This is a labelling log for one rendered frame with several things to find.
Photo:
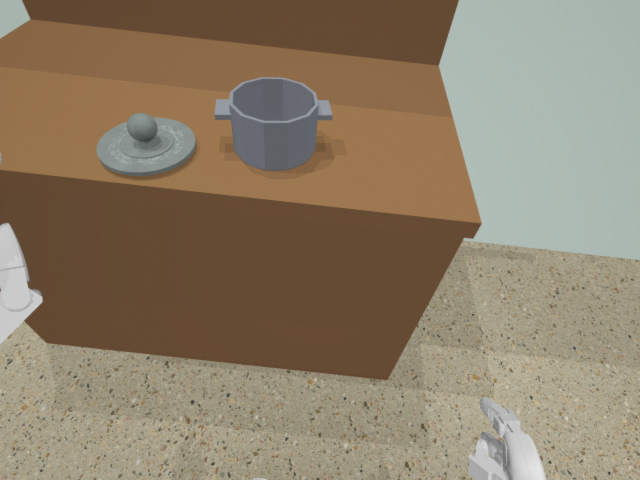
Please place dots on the pot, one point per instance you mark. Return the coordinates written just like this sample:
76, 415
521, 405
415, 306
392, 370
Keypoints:
274, 121

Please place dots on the left robot hand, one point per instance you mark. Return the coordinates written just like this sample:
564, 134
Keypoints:
17, 301

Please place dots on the lid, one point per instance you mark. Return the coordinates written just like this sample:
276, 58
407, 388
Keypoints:
173, 145

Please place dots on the table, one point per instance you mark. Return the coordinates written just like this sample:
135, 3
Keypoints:
327, 267

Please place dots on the right robot hand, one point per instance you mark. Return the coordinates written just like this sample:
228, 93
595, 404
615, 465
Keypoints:
515, 458

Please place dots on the knob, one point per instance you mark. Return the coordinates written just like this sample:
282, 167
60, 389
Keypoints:
142, 127

